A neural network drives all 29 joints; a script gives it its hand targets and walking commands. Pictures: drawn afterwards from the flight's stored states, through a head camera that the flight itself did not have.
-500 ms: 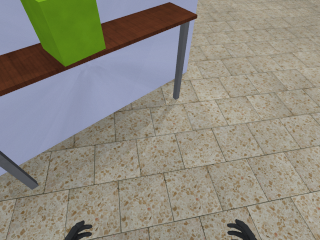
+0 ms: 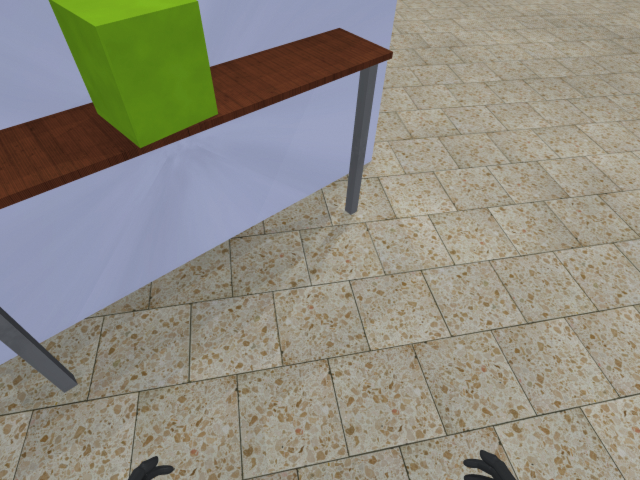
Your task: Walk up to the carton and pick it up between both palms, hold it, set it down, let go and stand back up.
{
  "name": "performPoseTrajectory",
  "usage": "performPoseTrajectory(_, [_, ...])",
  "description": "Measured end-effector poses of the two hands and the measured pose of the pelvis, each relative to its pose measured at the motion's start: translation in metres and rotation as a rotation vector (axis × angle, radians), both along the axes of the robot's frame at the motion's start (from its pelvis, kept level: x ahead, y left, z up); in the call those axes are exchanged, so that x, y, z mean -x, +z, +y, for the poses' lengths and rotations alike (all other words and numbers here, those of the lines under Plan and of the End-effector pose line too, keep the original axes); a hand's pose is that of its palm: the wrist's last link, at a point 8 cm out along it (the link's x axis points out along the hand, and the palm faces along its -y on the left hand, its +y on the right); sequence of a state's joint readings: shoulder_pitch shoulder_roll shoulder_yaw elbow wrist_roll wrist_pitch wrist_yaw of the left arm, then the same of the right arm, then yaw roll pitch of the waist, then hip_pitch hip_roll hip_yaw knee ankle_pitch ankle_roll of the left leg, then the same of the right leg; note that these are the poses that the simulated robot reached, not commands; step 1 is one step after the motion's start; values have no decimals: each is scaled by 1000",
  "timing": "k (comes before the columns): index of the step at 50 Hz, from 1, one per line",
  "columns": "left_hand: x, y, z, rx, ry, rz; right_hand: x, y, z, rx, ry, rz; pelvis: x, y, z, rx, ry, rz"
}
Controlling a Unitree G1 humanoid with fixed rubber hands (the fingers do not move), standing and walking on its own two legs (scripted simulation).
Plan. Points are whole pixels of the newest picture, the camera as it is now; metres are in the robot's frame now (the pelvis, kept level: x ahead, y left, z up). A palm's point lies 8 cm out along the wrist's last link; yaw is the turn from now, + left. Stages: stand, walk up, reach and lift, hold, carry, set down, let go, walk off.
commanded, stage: stand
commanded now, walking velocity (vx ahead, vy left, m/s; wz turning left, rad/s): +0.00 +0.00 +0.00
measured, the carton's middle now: (142, 62) +0.93 +0.40 +0.08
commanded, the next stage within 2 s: walk up in 1.94 s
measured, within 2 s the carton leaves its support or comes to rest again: neither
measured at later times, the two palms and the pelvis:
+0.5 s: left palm out of the picture +0.08 +0.24 -0.11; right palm out of the picture +0.08 -0.24 -0.10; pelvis -0.01 +0.00 +0.00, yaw +0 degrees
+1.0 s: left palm out of the picture +0.07 +0.24 -0.11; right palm out of the picture +0.07 -0.24 -0.11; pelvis +0.00 +0.00 +0.01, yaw -1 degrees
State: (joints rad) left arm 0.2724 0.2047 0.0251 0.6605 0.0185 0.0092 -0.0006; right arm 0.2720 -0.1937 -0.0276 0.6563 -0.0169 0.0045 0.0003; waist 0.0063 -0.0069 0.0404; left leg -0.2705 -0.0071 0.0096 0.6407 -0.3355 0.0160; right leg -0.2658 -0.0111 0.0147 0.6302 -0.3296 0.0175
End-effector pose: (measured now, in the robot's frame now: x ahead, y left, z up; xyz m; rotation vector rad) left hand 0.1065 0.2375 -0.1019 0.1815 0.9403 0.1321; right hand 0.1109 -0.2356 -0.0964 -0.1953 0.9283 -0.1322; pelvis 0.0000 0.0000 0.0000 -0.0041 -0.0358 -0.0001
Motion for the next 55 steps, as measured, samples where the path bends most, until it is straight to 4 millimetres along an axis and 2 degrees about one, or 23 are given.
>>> performPoseTrajectory(16, [28, -4, 5, -8, 14, 72, 21, -5, -1, -5, -13, 52, 5, 3, 1, -2, -2, 0])
performPoseTrajectory(55, [42, -7, 4, -12, 16, 126, 47, -9, -7, 1, -45, 125, 4, 7, -1, -4, -9, -1])
